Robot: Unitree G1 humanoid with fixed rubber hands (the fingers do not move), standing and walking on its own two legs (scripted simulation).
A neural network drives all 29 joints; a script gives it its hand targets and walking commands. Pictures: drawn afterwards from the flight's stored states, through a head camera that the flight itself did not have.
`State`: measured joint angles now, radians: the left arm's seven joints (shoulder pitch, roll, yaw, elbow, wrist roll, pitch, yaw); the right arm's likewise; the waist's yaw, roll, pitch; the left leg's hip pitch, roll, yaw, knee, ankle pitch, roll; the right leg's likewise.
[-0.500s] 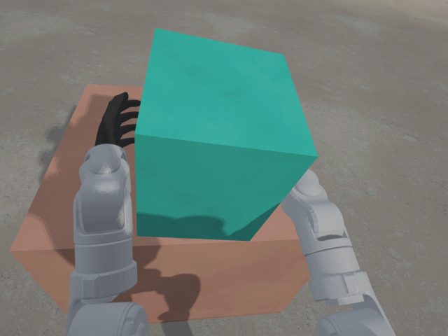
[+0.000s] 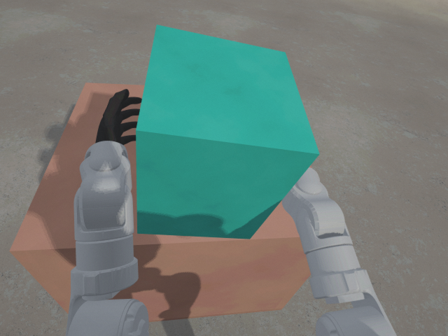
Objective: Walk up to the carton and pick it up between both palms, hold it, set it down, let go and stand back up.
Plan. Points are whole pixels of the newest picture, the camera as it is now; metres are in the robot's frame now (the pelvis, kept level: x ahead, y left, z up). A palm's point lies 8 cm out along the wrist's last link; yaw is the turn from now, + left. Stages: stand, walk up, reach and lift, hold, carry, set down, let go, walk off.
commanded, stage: hold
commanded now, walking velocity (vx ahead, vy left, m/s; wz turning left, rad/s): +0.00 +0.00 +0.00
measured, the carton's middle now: (209, 145) +0.37 +0.01 +0.18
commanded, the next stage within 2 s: none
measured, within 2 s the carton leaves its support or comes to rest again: neither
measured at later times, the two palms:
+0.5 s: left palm (110, 142) +0.35 +0.16 +0.19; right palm (292, 161) +0.35 -0.13 +0.16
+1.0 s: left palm (113, 141) +0.35 +0.15 +0.20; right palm (296, 163) +0.34 -0.14 +0.16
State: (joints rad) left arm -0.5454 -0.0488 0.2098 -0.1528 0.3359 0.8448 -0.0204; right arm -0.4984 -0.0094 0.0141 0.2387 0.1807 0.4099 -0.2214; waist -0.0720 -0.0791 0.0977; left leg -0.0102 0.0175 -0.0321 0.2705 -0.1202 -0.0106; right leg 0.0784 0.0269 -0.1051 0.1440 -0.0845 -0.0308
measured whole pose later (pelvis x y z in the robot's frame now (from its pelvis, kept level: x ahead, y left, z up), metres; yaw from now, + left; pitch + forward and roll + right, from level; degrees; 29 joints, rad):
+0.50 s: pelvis +0.00 +0.00 +0.00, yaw +0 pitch -8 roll -1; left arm -0.54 -0.05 0.21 -0.17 0.33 0.86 -0.02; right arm -0.50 -0.01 0.02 0.23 0.19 0.42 -0.23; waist -0.06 -0.08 0.10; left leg 0.00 0.02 -0.03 0.26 -0.12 -0.01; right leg 0.08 0.03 -0.11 0.15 -0.09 -0.03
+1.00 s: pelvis +0.00 +0.00 +0.00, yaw +0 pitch -8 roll -1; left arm -0.53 -0.05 0.20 -0.20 0.33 0.87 -0.02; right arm -0.49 -0.02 0.03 0.20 0.21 0.43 -0.24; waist -0.08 -0.08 0.10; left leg -0.01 0.02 -0.03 0.27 -0.12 -0.01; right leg 0.08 0.03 -0.10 0.14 -0.09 -0.03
